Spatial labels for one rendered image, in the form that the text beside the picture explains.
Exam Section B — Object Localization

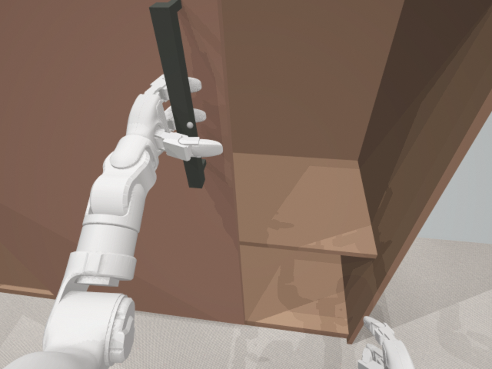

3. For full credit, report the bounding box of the handle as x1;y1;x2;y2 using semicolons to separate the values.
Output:
149;0;206;188

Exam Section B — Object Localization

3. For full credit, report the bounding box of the right robot hand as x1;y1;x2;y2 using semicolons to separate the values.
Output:
357;316;415;369

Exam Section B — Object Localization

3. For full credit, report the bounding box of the wardrobe door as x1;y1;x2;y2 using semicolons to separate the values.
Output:
0;242;48;290
0;0;245;325

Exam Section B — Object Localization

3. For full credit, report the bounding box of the robot left forearm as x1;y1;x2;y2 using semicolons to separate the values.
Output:
42;135;159;351

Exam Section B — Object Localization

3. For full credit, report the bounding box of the left robot hand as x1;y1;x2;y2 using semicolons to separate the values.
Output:
126;75;223;161

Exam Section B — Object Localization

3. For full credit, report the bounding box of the robot left upper arm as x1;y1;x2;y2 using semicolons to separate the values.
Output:
3;291;135;369

